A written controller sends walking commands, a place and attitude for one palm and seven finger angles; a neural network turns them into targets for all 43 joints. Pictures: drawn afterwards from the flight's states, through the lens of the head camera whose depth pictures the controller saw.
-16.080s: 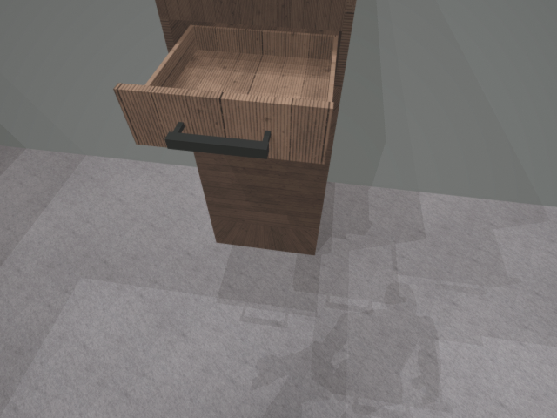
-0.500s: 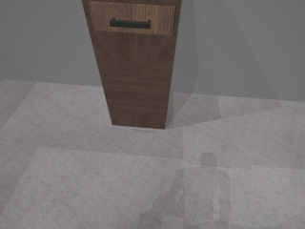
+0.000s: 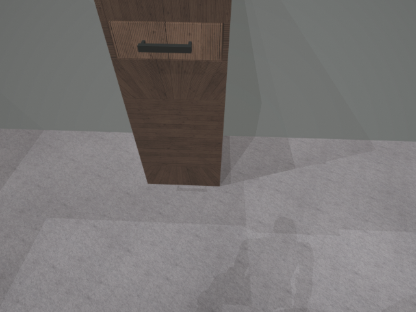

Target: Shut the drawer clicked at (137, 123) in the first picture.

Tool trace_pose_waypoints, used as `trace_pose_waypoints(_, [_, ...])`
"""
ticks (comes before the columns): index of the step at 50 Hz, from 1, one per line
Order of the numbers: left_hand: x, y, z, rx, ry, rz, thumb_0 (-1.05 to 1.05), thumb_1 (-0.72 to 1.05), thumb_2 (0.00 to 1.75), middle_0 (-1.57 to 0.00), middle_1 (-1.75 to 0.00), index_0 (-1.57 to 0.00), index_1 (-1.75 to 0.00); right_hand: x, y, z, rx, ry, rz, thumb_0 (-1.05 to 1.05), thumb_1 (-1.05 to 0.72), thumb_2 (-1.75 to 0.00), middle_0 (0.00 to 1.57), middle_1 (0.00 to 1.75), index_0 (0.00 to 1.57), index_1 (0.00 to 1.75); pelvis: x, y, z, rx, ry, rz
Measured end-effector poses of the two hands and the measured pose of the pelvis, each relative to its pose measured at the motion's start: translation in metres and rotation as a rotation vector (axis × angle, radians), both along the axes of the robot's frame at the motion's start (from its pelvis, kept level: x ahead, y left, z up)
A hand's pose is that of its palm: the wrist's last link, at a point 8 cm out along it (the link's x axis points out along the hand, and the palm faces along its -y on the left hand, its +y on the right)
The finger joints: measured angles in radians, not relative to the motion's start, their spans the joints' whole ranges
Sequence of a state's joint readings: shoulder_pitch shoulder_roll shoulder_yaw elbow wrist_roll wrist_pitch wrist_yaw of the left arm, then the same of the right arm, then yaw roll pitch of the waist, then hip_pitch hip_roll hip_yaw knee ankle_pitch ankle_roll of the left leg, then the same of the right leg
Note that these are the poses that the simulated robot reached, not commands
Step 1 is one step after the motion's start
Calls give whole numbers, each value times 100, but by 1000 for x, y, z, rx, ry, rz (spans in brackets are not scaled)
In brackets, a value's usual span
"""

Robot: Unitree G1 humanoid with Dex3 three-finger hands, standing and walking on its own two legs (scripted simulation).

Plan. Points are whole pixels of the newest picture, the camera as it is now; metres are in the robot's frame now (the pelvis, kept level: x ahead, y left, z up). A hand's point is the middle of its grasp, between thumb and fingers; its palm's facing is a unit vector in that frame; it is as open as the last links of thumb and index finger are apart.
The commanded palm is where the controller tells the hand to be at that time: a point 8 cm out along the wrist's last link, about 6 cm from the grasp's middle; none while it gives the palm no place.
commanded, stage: let the arm hang, fingers relaxed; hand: left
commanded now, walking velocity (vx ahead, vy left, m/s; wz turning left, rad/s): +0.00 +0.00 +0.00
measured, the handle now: (165, 45) +0.91 +0.19 +0.09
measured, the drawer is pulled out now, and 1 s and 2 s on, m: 0.00 0.00 0.00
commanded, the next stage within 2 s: look to check the result in 0.08 s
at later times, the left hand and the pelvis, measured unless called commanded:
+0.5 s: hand out of the picture +0.00 +0.16 -0.17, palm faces +0.05 -0.98 -0.18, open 7.4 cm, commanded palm none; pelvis +0.02 -0.01 +0.00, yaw +0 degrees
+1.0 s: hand out of the picture +0.02 +0.15 -0.17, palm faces +0.04 -0.98 -0.19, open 7.4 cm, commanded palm none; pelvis +0.03 -0.01 +0.00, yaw +0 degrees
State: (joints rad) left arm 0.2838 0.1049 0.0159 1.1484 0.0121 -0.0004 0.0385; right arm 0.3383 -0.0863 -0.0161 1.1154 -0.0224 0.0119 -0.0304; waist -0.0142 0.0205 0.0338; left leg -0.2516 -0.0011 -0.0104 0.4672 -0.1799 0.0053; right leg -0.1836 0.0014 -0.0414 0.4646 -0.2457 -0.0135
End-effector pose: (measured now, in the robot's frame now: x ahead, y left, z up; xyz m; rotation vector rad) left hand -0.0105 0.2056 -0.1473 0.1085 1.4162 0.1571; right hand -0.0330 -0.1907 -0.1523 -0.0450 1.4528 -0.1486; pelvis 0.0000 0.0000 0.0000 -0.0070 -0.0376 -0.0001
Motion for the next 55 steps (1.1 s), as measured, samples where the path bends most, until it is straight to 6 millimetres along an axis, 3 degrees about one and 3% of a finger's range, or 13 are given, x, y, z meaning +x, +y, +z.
trace_pose_waypoints(16, [-6,1,4,16,59,13,0,90,90,-20,-30,-20,-30,9,-19,3,-30,33,11,0,-91,-90,20,30,20,30,11,-6,2,-1,2,-1])
trace_pose_waypoints(33, [19,-3,4,12,22,4,0,90,90,-20,-30,-20,-30,37,-22,4,-34,-2,26,1,-91,-90,20,30,20,30,22,-9,3,1,1,-2])
trace_pose_waypoints(44, [28,-3,5,18,10,1,0,90,90,-20,-30,-20,-30,41,-25,4,-37,-4,25,1,-91,-90,20,30,20,30,27,-11,4,4,-1,-4])
trace_pose_waypoints(55, [25,-3,6,25,24,3,0,90,90,-20,-30,-20,-30,39,-28,3,-33,9,26,0,-91,-90,20,30,20,30,29,-13,4,4,0,-3])
